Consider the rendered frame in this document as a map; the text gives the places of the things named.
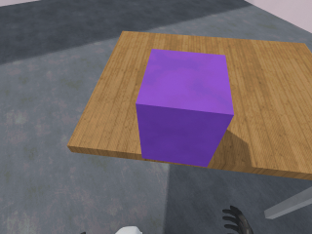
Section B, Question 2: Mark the table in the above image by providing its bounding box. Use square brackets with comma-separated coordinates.
[67, 30, 312, 219]

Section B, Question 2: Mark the robot right hand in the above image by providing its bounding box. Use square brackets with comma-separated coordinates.
[222, 206, 254, 234]

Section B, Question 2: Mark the carton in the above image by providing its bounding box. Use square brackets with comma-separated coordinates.
[136, 49, 234, 167]

